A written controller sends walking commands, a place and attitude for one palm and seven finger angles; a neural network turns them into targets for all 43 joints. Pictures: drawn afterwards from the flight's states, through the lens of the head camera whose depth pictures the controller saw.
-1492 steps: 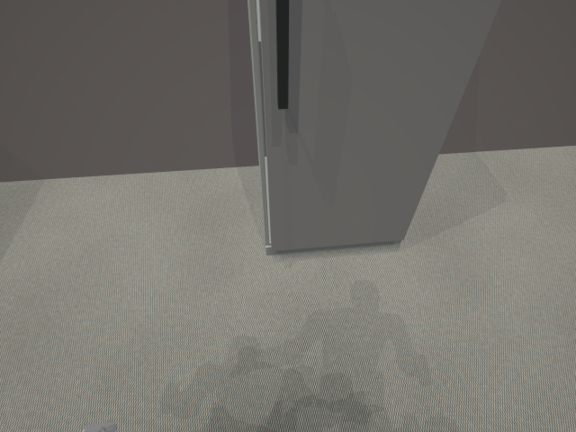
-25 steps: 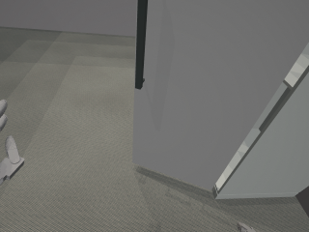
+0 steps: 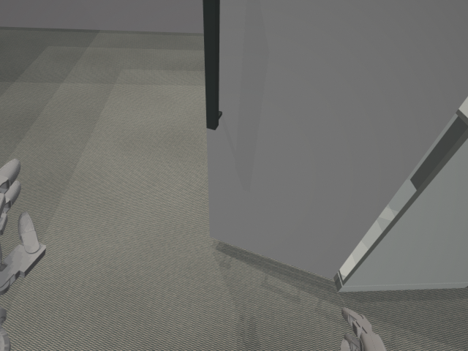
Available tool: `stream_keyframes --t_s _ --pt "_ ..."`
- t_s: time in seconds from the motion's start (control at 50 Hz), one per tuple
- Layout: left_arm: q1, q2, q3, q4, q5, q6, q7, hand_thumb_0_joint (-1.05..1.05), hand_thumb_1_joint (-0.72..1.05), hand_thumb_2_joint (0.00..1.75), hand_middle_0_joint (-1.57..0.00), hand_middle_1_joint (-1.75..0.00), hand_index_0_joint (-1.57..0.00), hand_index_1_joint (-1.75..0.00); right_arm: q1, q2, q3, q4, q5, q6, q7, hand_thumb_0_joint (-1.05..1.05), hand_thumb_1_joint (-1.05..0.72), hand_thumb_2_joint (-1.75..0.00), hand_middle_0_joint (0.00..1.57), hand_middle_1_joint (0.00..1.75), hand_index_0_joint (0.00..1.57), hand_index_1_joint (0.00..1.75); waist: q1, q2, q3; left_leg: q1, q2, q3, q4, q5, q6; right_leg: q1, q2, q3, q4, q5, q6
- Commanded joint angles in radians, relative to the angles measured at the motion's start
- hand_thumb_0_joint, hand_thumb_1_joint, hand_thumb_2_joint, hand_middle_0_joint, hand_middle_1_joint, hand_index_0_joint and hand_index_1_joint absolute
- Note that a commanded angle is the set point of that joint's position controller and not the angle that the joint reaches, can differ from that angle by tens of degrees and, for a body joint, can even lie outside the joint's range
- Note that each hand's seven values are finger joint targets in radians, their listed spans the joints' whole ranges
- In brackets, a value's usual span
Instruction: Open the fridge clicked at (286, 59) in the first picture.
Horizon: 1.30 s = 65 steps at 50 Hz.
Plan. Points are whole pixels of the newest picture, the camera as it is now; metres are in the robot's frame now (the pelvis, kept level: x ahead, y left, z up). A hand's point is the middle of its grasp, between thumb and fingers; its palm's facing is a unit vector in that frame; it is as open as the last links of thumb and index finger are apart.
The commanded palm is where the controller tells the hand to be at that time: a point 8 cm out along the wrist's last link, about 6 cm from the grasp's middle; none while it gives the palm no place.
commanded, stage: stop stepping back and stand still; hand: left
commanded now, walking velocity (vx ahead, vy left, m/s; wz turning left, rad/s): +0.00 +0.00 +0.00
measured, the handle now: (215, 26) +0.67 +0.11 +0.25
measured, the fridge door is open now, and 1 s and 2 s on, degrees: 68 68 68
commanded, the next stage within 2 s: let the arm hang, fingers relaxed in 0.26 s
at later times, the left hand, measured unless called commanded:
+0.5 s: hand (96, 301) +0.20 +0.25 -0.03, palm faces +0.11 -0.89 -0.43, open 7.4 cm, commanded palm none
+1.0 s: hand out of the picture -0.07 +0.22 -0.17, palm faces +0.04 -0.97 -0.25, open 7.3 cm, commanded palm none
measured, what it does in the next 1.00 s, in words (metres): stands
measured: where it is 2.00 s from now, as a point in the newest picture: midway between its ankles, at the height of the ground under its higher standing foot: outside the picture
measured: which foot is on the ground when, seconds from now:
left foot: down 0.00-1.00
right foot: down 0.00-1.00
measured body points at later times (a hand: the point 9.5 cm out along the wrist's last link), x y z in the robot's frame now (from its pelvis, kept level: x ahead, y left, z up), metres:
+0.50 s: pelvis -0.01 +0.00 -0.01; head +0.00 -0.02 +0.44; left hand +0.19 +0.30 +0.00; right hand +0.16 -0.25 -0.12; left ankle +0.02 +0.10 -0.74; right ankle -0.03 -0.10 -0.74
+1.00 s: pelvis -0.03 +0.01 +0.00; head +0.00 +0.02 +0.45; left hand -0.07 +0.27 -0.15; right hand -0.02 -0.23 -0.15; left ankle +0.02 +0.10 -0.74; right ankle -0.03 -0.10 -0.74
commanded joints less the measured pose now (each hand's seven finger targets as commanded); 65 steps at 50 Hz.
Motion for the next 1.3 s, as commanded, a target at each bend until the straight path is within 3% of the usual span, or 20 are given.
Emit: stream_keyframes --t_s 0.0,0.04,0.2,0.32,0.34,0.36,0.4,0.42,0.44,0.48,0.52,0.58,0.62,0.64,0.7,0.8,0.9,0.96,1.08,1.28 --pt "-0.075 0.243 0.14 -0.302 0.0 -0.096 0.032 0.0 0.9 0.9 -0.2 -0.3 -0.2 -0.3 -0.095 -0.123 -0.065 -0.175 0.011 -0.055 -0.01 0.0 -0.9 -0.9 0.2 0.3 0.2 0.3 -0.025 0.096 -0.137 0.055 0.074 -0.074 -0.028 0.302 -0.002 0.071 -0.101 0.129 -0.024 0.427 -0.014" --pt "-0.024 0.267 0.178 -0.293 -0.004 -0.098 0.036 0.0 0.9 0.9 -0.2 -0.3 -0.2 -0.3 -0.097 -0.124 -0.07 -0.182 0.013 -0.044 -0.009 0.0 -0.9 -0.9 0.2 0.3 0.2 0.3 -0.024 0.089 -0.135 0.043 0.07 -0.071 -0.013 0.311 -0.007 0.077 -0.111 0.136 -0.03 0.447 -0.018" --pt "0.052 0.233 0.166 -0.227 -0.023 -0.09 0.034 0.0 0.9 0.9 -0.2 -0.3 -0.2 -0.3 -0.092 -0.133 -0.076 -0.206 0.023 -0.006 -0.009 0.0 -0.9 -0.9 0.2 0.3 0.2 0.3 -0.035 0.04 -0.141 0.04 0.071 -0.054 0.005 0.341 -0.009 0.068 -0.124 0.143 -0.036 0.521 -0.009" --pt "0.028 0.231 0.145 -0.236 -0.021 -0.081 0.035 0.0 0.9 0.9 -0.2 -0.3 -0.2 -0.3 -0.099 -0.14 -0.072 -0.21 0.019 -0.008 -0.02 0.0 -0.9 -0.9 0.2 0.3 0.2 0.3 -0.028 0.06 -0.116 0.029 0.085 -0.086 -0.051 0.275 0.003 0.046 -0.094 0.12 -0.06 0.361 0.005" --pt "-0.062 0.067 -0.303 0.49 0.029 0.053 -0.085 0.0 0.9 0.9 -0.2 -0.3 -0.2 -0.3 -0.201 -0.258 -0.102 -0.03 0.038 -0.056 0.074 0.0 -0.9 -0.9 0.2 0.3 0.2 0.3 -0.071 0.053 -0.03 0.034 0.117 -0.074 0.077 0.417 -0.005 -0.095 -0.16 0.014 0.059 0.414 -0.017" --pt "-0.106 0.081 -0.27 0.503 0.032 0.154 -0.123 0.0 0.9 0.9 -0.2 -0.3 -0.2 -0.3 -0.143 -0.316 -0.115 -0.034 0.033 0.02 0.08 0.0 -0.9 -0.9 0.2 0.3 0.2 0.3 -0.05 0.091 -0.088 0.025 0.134 -0.098 0.033 0.35 0.0 -0.09 -0.176 0.07 0.032 0.333 -0.016" --pt "-0.161 0.079 -0.278 0.593 0.046 0.174 -0.137 0.0 0.9 0.9 -0.2 -0.3 -0.2 -0.3 -0.111 -0.287 -0.1 -0.031 0.016 0.07 0.076 0.0 -0.9 -0.9 0.2 0.3 0.2 0.3 -0.031 0.02 -0.06 -0.068 0.14 -0.152 0.002 0.226 0.038 -0.072 -0.132 0.045 0.057 0.167 -0.021" --pt "-0.194 0.084 -0.291 0.65 0.047 0.176 -0.139 0.0 0.9 0.9 -0.2 -0.3 -0.2 -0.3 -0.118 -0.281 -0.091 -0.023 0.01 0.083 0.076 0.0 -0.9 -0.9 0.2 0.3 0.2 0.3 -0.03 -0.046 -0.04 -0.086 0.132 -0.167 -0.002 0.197 0.041 -0.074 -0.127 0.052 0.046 0.121 -0.027" --pt "-0.22 0.086 -0.304 0.715 0.05 0.174 -0.136 0.0 0.9 0.9 -0.2 -0.3 -0.2 -0.3 -0.111 -0.263 -0.083 -0.013 0.004 0.093 0.076 0.0 -0.9 -0.9 0.2 0.3 0.2 0.3 -0.033 -0.106 -0.052 -0.077 0.116 -0.161 0.012 0.196 0.033 -0.06 -0.14 0.074 0.024 0.132 -0.038" --pt "-0.265 0.086 -0.322 0.845 0.05 0.178 -0.131 0.0 0.9 0.9 -0.2 -0.3 -0.2 -0.3 -0.087 -0.242 -0.072 0.027 -0.006 0.114 0.074 0.0 -0.9 -0.9 0.2 0.3 0.2 0.3 -0.046 -0.159 -0.05 -0.043 0.076 -0.138 0.031 0.177 0.018 -0.069 -0.179 0.119 -0.015 0.154 -0.061" --pt "-0.296 0.072 -0.338 0.975 0.049 0.185 -0.125 0.0 0.9 0.9 -0.2 -0.3 -0.2 -0.3 -0.07 -0.214 -0.064 0.08 -0.016 0.132 0.073 0.0 -0.9 -0.9 0.2 0.3 0.2 0.3 -0.054 -0.127 -0.04 -0.006 0.058 -0.123 0.02 0.173 0.007 -0.08 -0.188 0.125 -0.036 0.149 -0.063" --pt "-0.288 0.043 -0.354 1.13 0.043 0.191 -0.119 0.0 0.9 0.9 -0.2 -0.3 -0.2 -0.3 -0.071 -0.191 -0.05 0.15 -0.019 0.138 0.069 0.0 -0.9 -0.9 0.2 0.3 0.2 0.3 -0.037 0.08 -0.045 -0.01 0.089 -0.158 -0.083 0.201 0.016 -0.001 -0.13 0.094 -0.027 0.105 -0.024" --pt "-0.26 0.025 -0.356 1.224 0.041 0.19 -0.118 0.0 0.9 0.9 -0.2 -0.3 -0.2 -0.3 -0.078 -0.175 -0.048 0.198 -0.015 0.141 0.065 0.0 -0.9 -0.9 0.2 0.3 0.2 0.3 -0.026 0.118 -0.026 -0.032 0.086 -0.16 -0.122 0.107 0.016 0.028 -0.118 0.1 -0.067 0.047 -0.02" --pt "-0.251 0.028 -0.355 1.258 0.042 0.186 -0.117 0.0 0.9 0.9 -0.2 -0.3 -0.2 -0.3 -0.067 -0.172 -0.048 0.216 -0.012 0.141 0.062 0.0 -0.9 -0.9 0.2 0.3 0.2 0.3 -0.026 0.097 -0.017 -0.027 0.083 -0.156 -0.12 0.099 0.013 0.033 -0.121 0.103 -0.091 0.049 -0.024" --pt "-0.235 0.002 -0.345 1.342 0.04 0.181 -0.117 0.0 0.9 0.9 -0.2 -0.3 -0.2 -0.3 -0.034 -0.142 -0.056 0.277 -0.013 0.144 0.053 0.0 -0.9 -0.9 0.2 0.3 0.2 0.3 -0.033 0.157 -0.016 -0.003 0.079 -0.143 -0.13 0.019 0.01 0.022 -0.133 0.109 -0.137 0.018 -0.041" --pt "-0.229 0.005 -0.348 1.432 0.038 0.175 -0.118 0.0 0.9 0.9 -0.2 -0.3 -0.2 -0.3 0.021 -0.144 -0.068 0.345 -0.008 0.144 0.046 0.0 -0.9 -0.9 0.2 0.3 0.2 0.3 -0.04 0.066 0.025 0.01 0.081 -0.143 -0.148 -0.021 0.013 -0.01 -0.136 0.105 -0.182 -0.032 -0.048" --pt "-0.22 0.01 -0.345 1.484 0.04 0.175 -0.118 0.0 0.9 0.9 -0.2 -0.3 -0.2 -0.3 0.037 -0.16 -0.078 0.384 -0.006 0.14 0.043 0.0 -0.9 -0.9 0.2 0.3 0.2 0.3 -0.037 0.038 0.056 0.002 0.094 -0.161 -0.194 -0.073 0.024 -0.02 -0.122 0.093 -0.178 -0.058 -0.044" --pt "-0.219 0.022 -0.344 1.499 0.041 0.171 -0.118 0.0 0.9 0.9 -0.2 -0.3 -0.2 -0.3 0.033 -0.165 -0.078 0.397 -0.004 0.134 0.044 0.0 -0.9 -0.9 0.2 0.3 0.2 0.3 -0.033 0.015 0.044 0.012 0.097 -0.153 -0.198 -0.026 0.026 0.003 -0.127 0.088 -0.172 -0.013 -0.042" --pt "-0.248 0.039 -0.344 1.506 0.043 0.172 -0.118 0.0 0.9 0.9 -0.2 -0.3 -0.2 -0.3 -0.005 -0.188 -0.079 0.411 -0.006 0.13 0.048 0.0 -0.9 -0.9 0.2 0.3 0.2 0.3 -0.028 0.022 0.08 0.0 0.106 -0.171 -0.245 -0.06 0.026 0.0 -0.122 0.087 -0.171 -0.016 -0.032" --pt "-0.324 0.086 -0.339 1.487 0.043 0.162 -0.123 0.0 0.9 0.9 -0.2 -0.3 -0.2 -0.3 -0.087 -0.238 -0.078 0.412 -0.005 0.118 0.056 0.0 -0.9 -0.9 0.2 0.3 0.2 0.3 -0.027 0.043 0.041 0.051 0.11 -0.171 -0.26 0.041 0.019 0.036 -0.135 0.091 -0.183 0.056 -0.021"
